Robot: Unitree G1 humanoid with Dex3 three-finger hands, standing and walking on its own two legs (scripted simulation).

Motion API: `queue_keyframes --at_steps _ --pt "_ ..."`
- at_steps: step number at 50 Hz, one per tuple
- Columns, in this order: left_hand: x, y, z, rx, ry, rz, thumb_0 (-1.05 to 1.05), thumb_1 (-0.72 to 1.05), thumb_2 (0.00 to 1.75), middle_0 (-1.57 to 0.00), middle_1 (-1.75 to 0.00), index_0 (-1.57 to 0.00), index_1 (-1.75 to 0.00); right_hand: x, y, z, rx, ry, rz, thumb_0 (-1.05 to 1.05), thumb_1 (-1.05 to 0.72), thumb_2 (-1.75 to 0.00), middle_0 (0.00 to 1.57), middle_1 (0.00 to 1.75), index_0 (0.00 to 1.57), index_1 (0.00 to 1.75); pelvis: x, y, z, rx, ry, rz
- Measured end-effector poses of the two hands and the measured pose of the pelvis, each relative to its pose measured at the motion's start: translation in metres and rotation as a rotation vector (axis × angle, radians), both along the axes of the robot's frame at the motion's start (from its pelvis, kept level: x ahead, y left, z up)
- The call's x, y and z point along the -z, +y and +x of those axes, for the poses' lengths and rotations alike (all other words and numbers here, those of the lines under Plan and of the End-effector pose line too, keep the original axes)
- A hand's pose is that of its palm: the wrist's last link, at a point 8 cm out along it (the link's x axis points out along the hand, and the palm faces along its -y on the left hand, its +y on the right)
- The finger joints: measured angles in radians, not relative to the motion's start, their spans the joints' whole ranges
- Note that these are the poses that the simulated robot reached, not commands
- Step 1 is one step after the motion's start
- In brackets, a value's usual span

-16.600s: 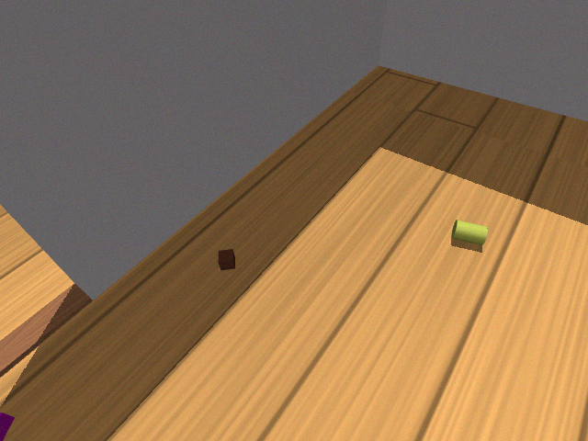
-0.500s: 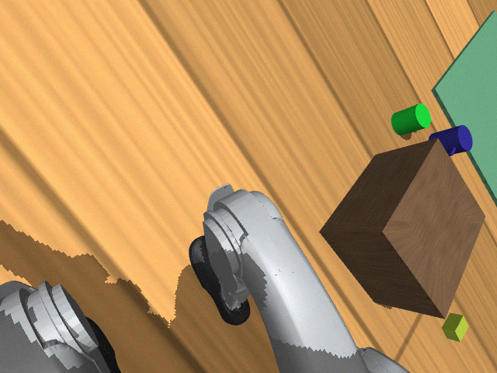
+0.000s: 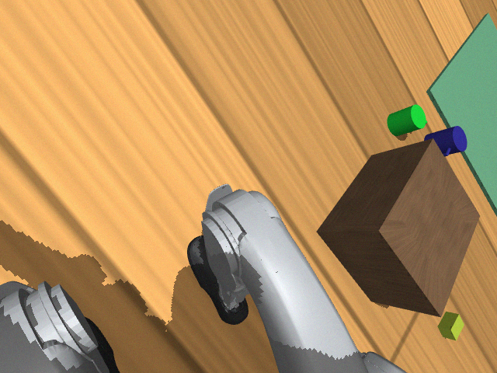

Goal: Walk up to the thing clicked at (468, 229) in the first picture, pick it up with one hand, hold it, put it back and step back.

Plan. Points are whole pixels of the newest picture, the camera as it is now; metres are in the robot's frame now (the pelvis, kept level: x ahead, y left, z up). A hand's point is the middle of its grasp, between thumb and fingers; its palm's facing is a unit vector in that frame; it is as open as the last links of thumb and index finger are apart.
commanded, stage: settle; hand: left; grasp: from above
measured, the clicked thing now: out of the picture +0.47 +0.32 -0.28
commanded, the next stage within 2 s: lift in 0.88 s
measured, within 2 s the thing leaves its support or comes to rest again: leaves its support in 0.34 s
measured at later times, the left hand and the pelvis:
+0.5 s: hand out of the picture +0.48 +0.32 -0.21, palm faces -0.26 -0.27 -0.93, open 10.5 cm; pelvis +0.01 +0.00 +0.01, yaw +2 degrees
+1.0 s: hand out of the picture +0.46 +0.32 -0.15, palm faces -0.29 -0.27 -0.92, open 10.5 cm; pelvis +0.01 -0.02 +0.02, yaw +7 degrees
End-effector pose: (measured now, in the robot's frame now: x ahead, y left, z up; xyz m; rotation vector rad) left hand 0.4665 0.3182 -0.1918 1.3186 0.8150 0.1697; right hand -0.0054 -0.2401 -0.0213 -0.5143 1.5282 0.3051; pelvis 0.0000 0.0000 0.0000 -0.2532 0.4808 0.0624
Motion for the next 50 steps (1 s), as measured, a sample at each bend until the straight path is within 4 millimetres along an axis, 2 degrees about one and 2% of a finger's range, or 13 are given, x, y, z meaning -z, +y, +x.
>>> queue_keyframes --at_steps 17,21,26,31,35,42,50 --pt "-0.006 0.003 0.000 -0.004 -0.017 -0.015 -0.02 -0.03 0.32 -0.79 -0.33 -0.76 -0.36 0.004 -0.001 0.008 0.030 -0.003 0.004 0.00 -0.91 -0.90 0.19 0.30 0.20 0.30 -0.003 -0.001 0.004 -0.003 0.030 0.009" --pt "-0.020 0.004 0.004 0.005 -0.051 -0.002 -0.02 -0.03 0.30 -0.81 -0.30 -0.78 -0.33 0.006 -0.006 0.016 0.034 -0.014 0.010 0.00 -0.91 -0.90 0.19 0.30 0.20 0.30 -0.005 -0.003 0.006 -0.006 0.048 0.020" --pt "-0.048 0.006 0.007 0.003 -0.076 0.017 -0.02 -0.02 0.28 -0.83 -0.25 -0.80 -0.29 0.012 -0.016 0.034 0.058 -0.061 0.015 0.00 -0.91 -0.90 0.19 0.30 0.20 0.30 -0.009 -0.005 0.010 -0.010 0.083 0.032" --pt "-0.073 0.009 0.000 -0.007 -0.033 0.043 -0.02 -0.02 0.27 -0.84 -0.23 -0.81 -0.27 0.025 -0.024 0.056 0.063 -0.125 0.036 0.00 -0.91 -0.90 0.19 0.30 0.20 0.30 -0.012 -0.007 0.013 -0.017 0.104 0.053" --pt "-0.084 0.010 -0.008 -0.041 -0.007 0.030 -0.02 -0.02 0.28 -0.85 -0.23 -0.82 -0.27 0.036 -0.028 0.067 0.057 -0.165 0.053 0.00 -0.90 -0.90 0.19 0.30 0.19 0.30 -0.011 -0.009 0.010 -0.025 0.100 0.073" --pt "-0.089 0.006 -0.016 -0.024 0.022 0.005 -0.01 -0.03 0.29 -0.84 -0.26 -0.81 -0.29 0.051 -0.031 0.067 0.063 -0.166 0.054 0.00 -0.90 -0.90 0.19 0.30 0.19 0.30 -0.009 -0.014 0.006 -0.038 0.088 0.104" --pt "-0.104 0.000 -0.006 -0.008 -0.035 0.013 -0.01 -0.03 0.29 -0.84 -0.26 -0.81 -0.29 0.051 -0.031 0.064 0.112 -0.136 0.028 0.00 -0.90 -0.90 0.19 0.30 0.20 0.30 -0.015 -0.016 0.013 -0.039 0.128 0.116"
